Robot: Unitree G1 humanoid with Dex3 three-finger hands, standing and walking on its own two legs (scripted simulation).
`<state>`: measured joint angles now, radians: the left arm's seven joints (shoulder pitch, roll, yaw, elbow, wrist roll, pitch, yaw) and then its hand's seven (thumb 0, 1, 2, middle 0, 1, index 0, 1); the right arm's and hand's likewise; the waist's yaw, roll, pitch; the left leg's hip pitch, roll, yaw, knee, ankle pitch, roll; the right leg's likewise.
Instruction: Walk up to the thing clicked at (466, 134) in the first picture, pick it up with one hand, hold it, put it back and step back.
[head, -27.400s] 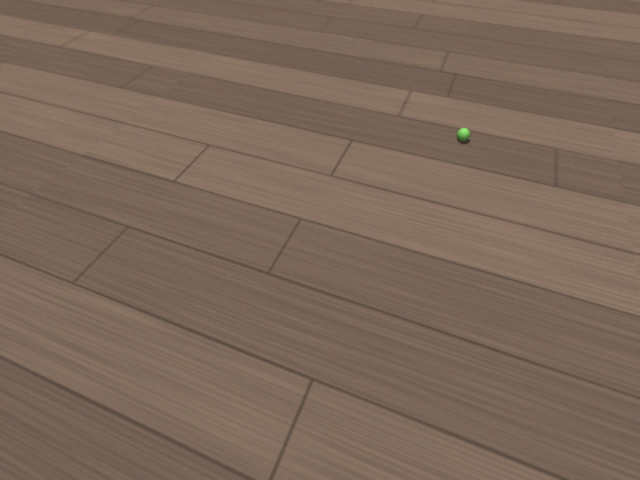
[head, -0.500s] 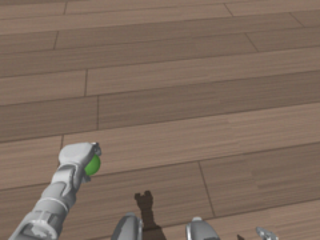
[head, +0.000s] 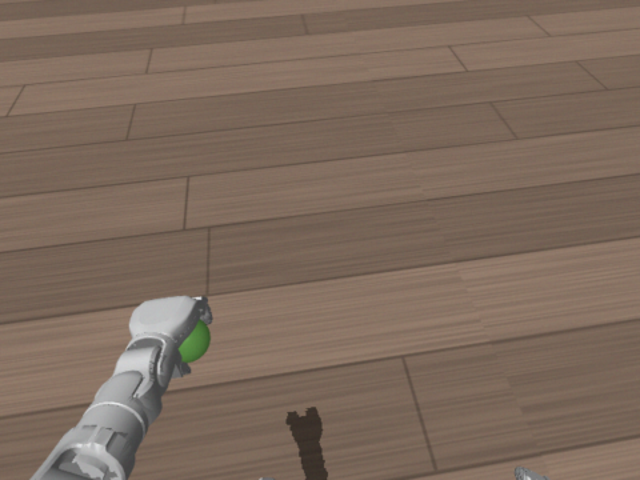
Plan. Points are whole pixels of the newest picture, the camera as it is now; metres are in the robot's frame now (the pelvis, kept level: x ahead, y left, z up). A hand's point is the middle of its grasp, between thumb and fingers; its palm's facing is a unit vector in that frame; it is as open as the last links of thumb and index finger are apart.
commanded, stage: hold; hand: left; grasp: from above
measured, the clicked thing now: (186, 339) +0.33 +0.22 -0.09
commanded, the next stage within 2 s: crouch in 1.80 s
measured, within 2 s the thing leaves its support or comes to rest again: neither
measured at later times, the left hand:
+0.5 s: hand (172, 336) +0.31 +0.22 -0.04, palm faces -0.43 -0.08 -0.90, open 9.2 cm
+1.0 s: hand (172, 340) +0.30 +0.22 -0.02, palm faces -0.43 -0.07 -0.90, open 9.3 cm
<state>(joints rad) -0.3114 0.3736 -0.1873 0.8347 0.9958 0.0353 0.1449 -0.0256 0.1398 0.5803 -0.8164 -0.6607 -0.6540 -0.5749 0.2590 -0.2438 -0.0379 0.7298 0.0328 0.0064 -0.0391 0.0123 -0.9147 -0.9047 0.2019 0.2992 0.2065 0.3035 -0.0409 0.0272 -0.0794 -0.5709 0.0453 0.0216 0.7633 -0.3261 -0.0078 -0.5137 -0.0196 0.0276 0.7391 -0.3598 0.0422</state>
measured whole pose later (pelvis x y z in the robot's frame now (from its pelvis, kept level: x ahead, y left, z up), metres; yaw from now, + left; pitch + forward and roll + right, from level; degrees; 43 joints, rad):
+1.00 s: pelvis +0.00 -0.01 +0.02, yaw +0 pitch +1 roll +0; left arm -0.25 0.39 -0.21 0.66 0.99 0.02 0.00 -0.03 0.14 0.61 -0.77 -0.73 -0.61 -0.63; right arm 0.21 -0.26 -0.03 0.67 0.06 0.06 -0.04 0.01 -0.91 -0.90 0.20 0.30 0.21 0.30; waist 0.00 0.04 -0.02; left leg -0.33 0.04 0.04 0.54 -0.23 -0.01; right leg -0.29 -0.02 0.04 0.54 -0.28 0.03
